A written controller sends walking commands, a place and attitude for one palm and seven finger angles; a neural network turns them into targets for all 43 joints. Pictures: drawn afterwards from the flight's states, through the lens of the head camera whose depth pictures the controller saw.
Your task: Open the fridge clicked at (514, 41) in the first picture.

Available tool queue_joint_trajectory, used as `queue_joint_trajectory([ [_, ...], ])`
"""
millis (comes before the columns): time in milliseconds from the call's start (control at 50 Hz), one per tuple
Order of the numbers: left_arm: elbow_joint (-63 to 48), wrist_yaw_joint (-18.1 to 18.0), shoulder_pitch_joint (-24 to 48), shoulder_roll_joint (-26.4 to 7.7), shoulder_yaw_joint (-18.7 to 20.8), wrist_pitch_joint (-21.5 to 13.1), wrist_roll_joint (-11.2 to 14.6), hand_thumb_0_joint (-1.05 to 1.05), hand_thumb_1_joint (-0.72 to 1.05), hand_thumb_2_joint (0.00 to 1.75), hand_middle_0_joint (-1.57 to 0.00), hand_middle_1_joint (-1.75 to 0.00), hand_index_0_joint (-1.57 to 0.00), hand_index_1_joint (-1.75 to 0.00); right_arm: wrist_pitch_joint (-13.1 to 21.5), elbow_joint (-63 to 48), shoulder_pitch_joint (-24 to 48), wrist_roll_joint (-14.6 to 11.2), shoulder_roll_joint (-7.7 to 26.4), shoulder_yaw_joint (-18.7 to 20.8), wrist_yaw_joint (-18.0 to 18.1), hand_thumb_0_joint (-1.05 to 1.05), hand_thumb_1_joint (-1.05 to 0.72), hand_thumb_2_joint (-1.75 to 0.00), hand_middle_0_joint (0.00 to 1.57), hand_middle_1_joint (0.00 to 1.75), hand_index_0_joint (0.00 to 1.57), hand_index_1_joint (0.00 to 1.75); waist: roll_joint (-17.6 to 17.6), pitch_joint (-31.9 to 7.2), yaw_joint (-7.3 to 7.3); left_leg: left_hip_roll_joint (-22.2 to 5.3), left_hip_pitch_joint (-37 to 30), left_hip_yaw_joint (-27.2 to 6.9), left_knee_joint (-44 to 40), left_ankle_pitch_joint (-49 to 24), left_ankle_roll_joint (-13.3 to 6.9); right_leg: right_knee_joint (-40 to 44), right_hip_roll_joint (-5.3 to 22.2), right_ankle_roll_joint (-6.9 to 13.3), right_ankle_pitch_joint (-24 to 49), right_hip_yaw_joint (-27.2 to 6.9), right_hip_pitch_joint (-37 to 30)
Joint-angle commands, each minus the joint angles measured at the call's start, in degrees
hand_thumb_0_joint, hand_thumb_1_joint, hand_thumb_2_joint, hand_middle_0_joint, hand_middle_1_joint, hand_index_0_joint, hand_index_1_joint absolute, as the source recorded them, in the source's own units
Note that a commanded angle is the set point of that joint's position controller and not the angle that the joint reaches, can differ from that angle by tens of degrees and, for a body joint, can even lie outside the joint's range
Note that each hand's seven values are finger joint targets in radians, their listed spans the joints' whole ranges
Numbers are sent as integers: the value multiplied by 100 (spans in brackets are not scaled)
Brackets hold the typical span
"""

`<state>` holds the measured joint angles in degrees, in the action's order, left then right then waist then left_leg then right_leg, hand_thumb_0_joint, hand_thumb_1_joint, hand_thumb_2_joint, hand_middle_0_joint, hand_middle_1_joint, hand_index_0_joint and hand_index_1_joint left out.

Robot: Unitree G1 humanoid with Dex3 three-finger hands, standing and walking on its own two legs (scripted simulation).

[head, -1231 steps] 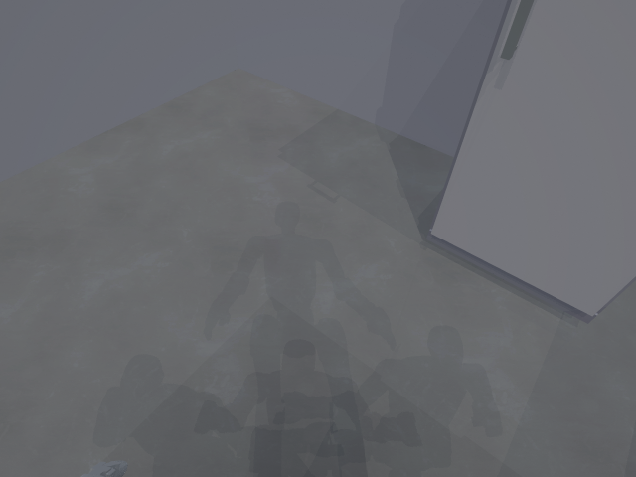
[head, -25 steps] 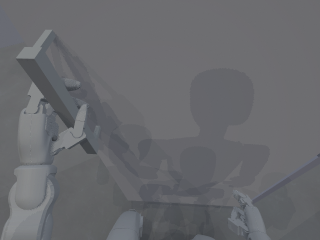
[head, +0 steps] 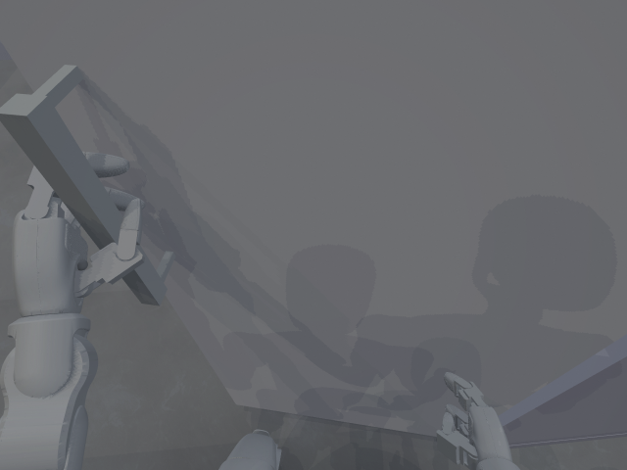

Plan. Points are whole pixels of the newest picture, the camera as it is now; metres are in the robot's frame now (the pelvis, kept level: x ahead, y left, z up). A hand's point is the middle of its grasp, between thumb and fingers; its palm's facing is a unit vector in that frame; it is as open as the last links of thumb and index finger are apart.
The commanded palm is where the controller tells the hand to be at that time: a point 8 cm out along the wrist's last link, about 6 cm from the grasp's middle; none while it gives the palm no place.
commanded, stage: stop walking and hold the door back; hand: left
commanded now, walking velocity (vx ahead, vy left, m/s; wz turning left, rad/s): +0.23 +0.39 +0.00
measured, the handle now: (118, 209) +0.30 +0.22 +0.20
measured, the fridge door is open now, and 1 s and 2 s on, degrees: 77 72 73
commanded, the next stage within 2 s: loosen the grip on the handle in 1.52 s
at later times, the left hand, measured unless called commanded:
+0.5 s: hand (131, 229) +0.28 +0.20 +0.20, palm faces +0.32 -0.92 -0.21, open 5.8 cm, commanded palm +0.27 +0.26 +0.18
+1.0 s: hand (144, 207) +0.31 +0.20 +0.20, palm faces +0.26 -0.95 -0.20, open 5.8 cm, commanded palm +0.27 +0.26 +0.18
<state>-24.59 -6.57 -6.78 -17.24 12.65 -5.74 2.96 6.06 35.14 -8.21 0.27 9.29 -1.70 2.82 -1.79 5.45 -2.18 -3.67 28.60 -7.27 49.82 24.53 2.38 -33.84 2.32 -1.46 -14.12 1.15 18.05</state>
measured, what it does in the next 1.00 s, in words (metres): walks backwards: left foot, then right foot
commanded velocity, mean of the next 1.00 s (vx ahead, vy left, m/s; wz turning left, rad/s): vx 0.13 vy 0.02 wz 0.00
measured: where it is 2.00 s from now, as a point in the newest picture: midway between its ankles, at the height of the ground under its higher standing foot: outside the picture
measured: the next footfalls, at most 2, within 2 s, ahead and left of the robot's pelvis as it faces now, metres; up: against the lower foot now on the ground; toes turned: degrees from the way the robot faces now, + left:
left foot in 0.28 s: -0.04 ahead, +0.12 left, +0.00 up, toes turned +6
right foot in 0.94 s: -0.02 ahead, -0.11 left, +0.00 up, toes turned +0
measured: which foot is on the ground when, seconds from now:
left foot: up 0.00-0.26, down 0.28-1.00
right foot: down 0.00-0.72, up 0.74-0.92, down 0.94-1.00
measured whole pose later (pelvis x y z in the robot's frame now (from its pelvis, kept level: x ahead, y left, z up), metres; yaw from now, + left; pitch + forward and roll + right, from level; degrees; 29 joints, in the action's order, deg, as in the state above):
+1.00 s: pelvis -0.10 -0.01 +0.01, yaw +4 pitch -2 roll -1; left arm 27.7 -3.4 34.7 -20.4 10.8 -9.1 2.6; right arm 4.2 40.7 -14.3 -1.3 12.3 -2.3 4.5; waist -1.8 5.2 2.1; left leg -5.4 17.1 6.3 33.8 14.8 1.1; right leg -31.1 -0.2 1.3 -12.6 4.2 15.9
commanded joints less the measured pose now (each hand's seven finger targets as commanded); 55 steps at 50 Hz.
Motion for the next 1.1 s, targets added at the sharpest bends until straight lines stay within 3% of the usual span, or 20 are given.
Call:
queue_joint_trajectory([
  [0, -174, -190, 2821, -1083, 441, -429, -145, 0, 90, 90, -45, -140, -45, -140, 211, -560, 477, -23, 652, 295, 234, 0, -90, -90, 20, 30, 20, 30, 1308, -1530, 234, 347, 577, 151, 2887, 183, 4, 1409, 2069, 992, 1276, -1969, -886],
  [40, 758, -207, 3180, -1328, 671, -500, -82, 0, 90, 90, -45, -140, -45, -140, 70, -435, 417, -18, 773, 268, 334, 0, -90, -90, 20, 30, 20, 30, 1302, -1523, 227, 364, 197, 399, 2101, -180, 1, 1378, 1802, 716, 1223, -1126, -813],
  [200, 1790, -110, 4837, -1070, 41, -573, -90, 0, 90, 90, -45, -140, -45, -140, -10, -445, 294, -3, 932, 279, 261, 0, -90, -90, 20, 30, 20, 30, 1305, -1817, 130, 635, -1754, 1312, -2325, -286, -369, 1656, 1590, 570, -839, -1016, -602],
  [220, 1879, -91, 4967, -1036, -3, -611, -73, 0, 90, 90, -45, -140, -45, -140, -20, -461, 209, -6, 977, 304, 251, 0, -90, -90, 20, 30, 20, 30, 1046, -1894, 190, 594, -2168, 1322, -2900, -445, -444, 1303, 1266, 404, -1018, -745, -461],
  [280, 2179, -42, 5868, -707, -355, -679, -63, 0, 90, 90, -45, -140, -45, -140, -22, -554, 283, -113, 1173, 367, 234, 0, -90, -90, 20, 30, 20, 30, -1884, -1638, 148, -1399, -2341, -910, -3661, -463, -1348, -1372, -136, -40, -1392, 632, 812],
  [320, 2871, -48, 6507, -1261, -58, -635, -232, 0, 90, 90, -45, -140, -45, -140, 29, -368, 176, -181, 1104, 333, 234, 0, -90, -90, 20, 30, 20, 30, -1223, -1329, 276, -1493, -1793, -1136, -3574, -82, -1538, -1865, 7, 28, -1208, 61, 867],
  [400, 3849, 52, 6502, -1076, -211, -457, -148, 0, 90, 90, -45, -140, -45, -140, 6, -302, 158, -208, 1201, 290, 308, 0, -90, -90, 20, 30, 20, 30, -532, -1549, 96, -613, -883, 310, -2474, 502, -841, 321, -132, 74, -772, 248, -1212],
  [420, 4069, 67, 6692, -1215, -179, -435, -174, 0, 90, 90, -45, -140, -45, -140, -24, -300, 150, -177, 1189, 307, 334, 0, -90, -90, 20, 30, 20, 30, -87, -1510, 99, -197, -404, 607, -1810, 983, -667, 905, 227, 278, -1518, -515, -1408],
  [460, 4691, 60, 6692, -1596, 38, -321, -151, 0, 90, 90, -45, -140, -45, -140, -66, -237, 39, -121, 1140, 370, 370, 0, -90, -90, 20, 30, 20, 30, 1454, -1113, 70, 452, 466, 851, 454, 766, -289, 2484, 1995, 1156, -3147, -3324, -1061],
  [480, 4447, 58, 6973, -1709, 181, -330, -137, 0, 90, 90, -45, -140, -45, -140, 38, -209, 66, -132, 1127, 367, 357, 0, -90, -90, 20, 30, 20, 30, 1627, -1305, 24, 388, 525, 530, 1185, 459, -264, 2498, 2064, 1281, -3034, -3646, -1097],
  [540, 4892, 106, 7354, -1816, 359, -485, -187, 0, 90, 90, -45, -140, -45, -140, 110, 103, -175, -63, 1090, 282, 383, 0, -90, -90, 20, 30, 20, 30, 1373, -1647, 173, 267, -115, 802, 784, -17, -247, 2013, 1453, 969, -2702, -1814, -584],
  [640, 4838, 159, 7087, -1674, 349, -633, -133, 0, 90, 90, -45, -140, -45, -140, 239, 127, -240, -42, 1050, 210, 399, 0, -90, -90, 20, 30, 20, 30, 1169, -1921, 242, 516, -2212, 1631, -2268, -484, -335, 1501, 820, 667, -2148, -765, -130],
  [660, 4897, 208, 6978, -1478, 190, -671, -84, 0, 90, 90, -45, -140, -45, -140, 277, 100, -245, -85, 1142, 250, 408, 0, -90, -90, 20, 30, 20, 30, 578, -1741, 316, 219, -2477, 1276, -2776, -476, -405, 963, 607, 522, -1823, -571, 79],
  [700, 4791, 263, 7336, -1070, -86, -774, -2, 0, 90, 90, -45, -140, -45, -140, 261, -20, -233, -130, 1336, 280, 328, 0, -90, -90, 20, 30, 20, 30, -893, -1383, 259, -1530, -2290, -1182, -3788, 122, -1156, -1055, -377, 104, -1115, 347, 844],
  [740, 4906, 292, 7387, -1018, -210, -757, -89, 0, 90, 90, -45, -140, -45, -140, 235, -44, -156, -184, 1128, 232, 257, 0, -90, -90, 20, 30, 20, 30, -536, -1344, 334, -1962, -1861, -1696, -4040, 779, -1428, -1896, -59, 125, -1117, -227, 931],
  [780, 4771, 264, 7108, -1339, 11, -734, -110, 0, 90, 90, -45, -140, -45, -140, 170, 9, -291, -177, 1243, 290, 282, 0, -90, -90, 20, 30, 20, 30, -326, -1470, 225, -1710, -2188, -890, -3424, -807, -1316, -1173, -3, 98, -994, -111, 702],
  [860, 4152, 383, 6628, -938, -342, -666, -95, 0, 90, 90, -45, -140, -45, -140, 128, -164, -303, -200, 1230, 235, 241, 0, -90, -90, 20, 30, 20, 30, -817, -1819, 277, -1112, -2129, 371, -2452, -2618, -781, 607, -208, 112, -100, 297, -609],
  [940, 4021, 243, 6133, -1736, 307, -653, -191, 0, 90, 90, -45, -140, -45, -140, 80, -229, -332, -184, 1060, 288, 265, 0, -90, -90, 20, 30, 20, 30, 350, -2075, 361, -214, -1169, 1197, -1770, -1333, -207, 901, 844, 462, 1638, -663, -1464],
  [1000, 4100, 187, 5947, -2040, 630, -530, -64, 0, 90, 90, -45, -140, -45, -140, 3, -257, -121, -233, 1076, 292, 294, 0, -90, -90, 20, 30, 20, 30, 1171, -1916, 138, 103, -652, 862, -987, -68, -156, 1242, 1362, 746, 2443, -1449, -1661],
  [1080, 4046, 155, 5515, -1922, 763, -527, -56, 0, 90, 90, -45, -140, -45, -140, 4, -248, -72, -188, 1070, 225, 344, 0, -90, -90, 20, 30, 20, 30, 1017, -2228, 164, 135, -985, 759, -1825, -761, -176, 713, 1225, 622, 3407, -899, -2086],
])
